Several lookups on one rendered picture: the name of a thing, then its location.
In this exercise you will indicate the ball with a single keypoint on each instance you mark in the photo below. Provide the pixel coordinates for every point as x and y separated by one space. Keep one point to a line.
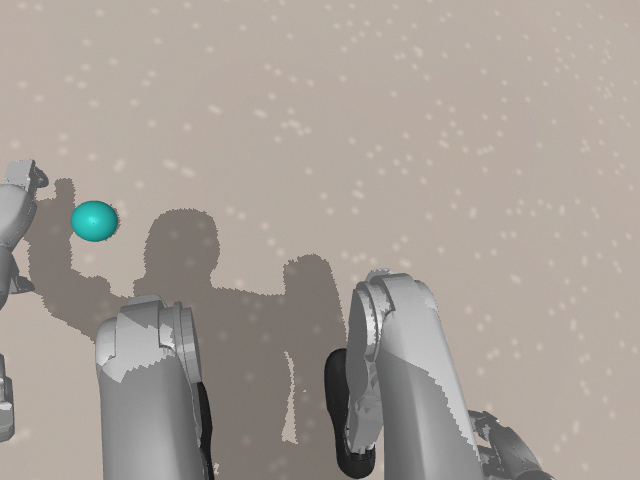
94 221

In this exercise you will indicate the left robot foot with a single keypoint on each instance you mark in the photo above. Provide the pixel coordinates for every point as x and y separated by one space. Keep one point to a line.
205 446

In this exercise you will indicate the left robot hand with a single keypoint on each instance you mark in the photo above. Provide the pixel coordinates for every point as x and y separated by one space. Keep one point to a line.
17 211

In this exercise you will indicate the right robot hand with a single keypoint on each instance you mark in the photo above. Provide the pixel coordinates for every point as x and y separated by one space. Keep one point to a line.
509 456

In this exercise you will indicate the right robot foot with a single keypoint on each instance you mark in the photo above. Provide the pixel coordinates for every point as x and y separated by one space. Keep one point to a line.
337 396

